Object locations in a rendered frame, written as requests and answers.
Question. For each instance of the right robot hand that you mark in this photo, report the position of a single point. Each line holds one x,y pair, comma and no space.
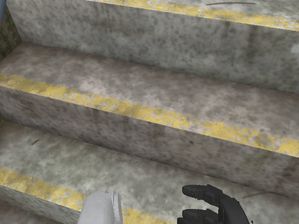
230,210

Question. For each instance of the left robot thigh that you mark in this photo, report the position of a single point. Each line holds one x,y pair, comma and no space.
101,207

